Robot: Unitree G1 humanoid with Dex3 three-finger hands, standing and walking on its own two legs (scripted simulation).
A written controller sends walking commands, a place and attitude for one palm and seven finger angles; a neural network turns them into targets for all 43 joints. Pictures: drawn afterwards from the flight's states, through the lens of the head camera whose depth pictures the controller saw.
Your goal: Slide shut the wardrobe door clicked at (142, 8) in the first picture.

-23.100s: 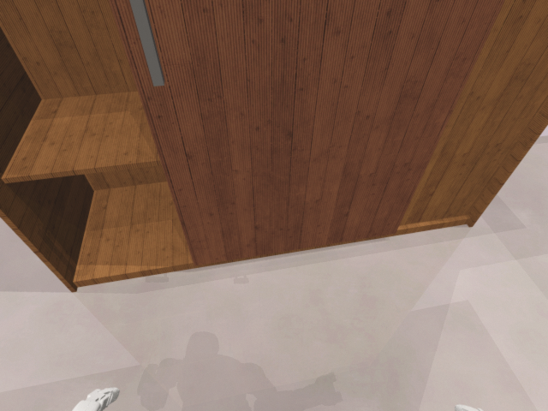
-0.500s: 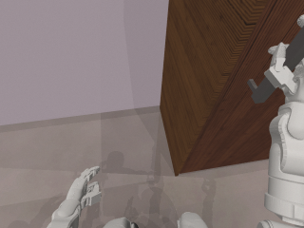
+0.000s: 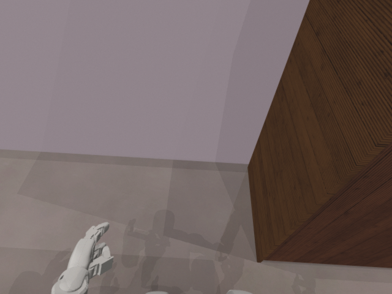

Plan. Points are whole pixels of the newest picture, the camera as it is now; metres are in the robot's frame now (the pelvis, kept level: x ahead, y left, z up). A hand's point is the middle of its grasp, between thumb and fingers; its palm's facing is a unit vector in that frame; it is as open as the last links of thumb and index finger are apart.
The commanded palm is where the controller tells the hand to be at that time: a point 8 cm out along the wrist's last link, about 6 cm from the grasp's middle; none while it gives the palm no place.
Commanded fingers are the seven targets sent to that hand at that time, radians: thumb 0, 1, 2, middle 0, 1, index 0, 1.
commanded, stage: stop walking and hold the door there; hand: right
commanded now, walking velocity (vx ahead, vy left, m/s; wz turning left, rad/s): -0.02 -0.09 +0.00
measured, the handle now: out of the picture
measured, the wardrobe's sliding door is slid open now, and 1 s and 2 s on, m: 0.00 0.00 0.00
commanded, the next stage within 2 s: none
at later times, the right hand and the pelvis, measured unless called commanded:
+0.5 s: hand out of the picture +0.30 -0.36 +0.22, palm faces +0.69 +0.69 -0.23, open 7.2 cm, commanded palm +0.25 -0.38 +0.21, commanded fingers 0.00 -0.90 -0.90 0.45 1.40 0.45 1.40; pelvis +0.00 +0.00 +0.00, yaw +4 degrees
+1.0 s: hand out of the picture +0.30 -0.36 +0.22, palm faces +0.69 +0.68 -0.26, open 7.1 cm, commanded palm +0.25 -0.38 +0.21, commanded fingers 0.00 -0.90 -0.90 0.45 1.40 0.45 1.40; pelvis +0.02 +0.00 +0.01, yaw +4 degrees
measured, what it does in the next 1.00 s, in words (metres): steps on the spot: right foot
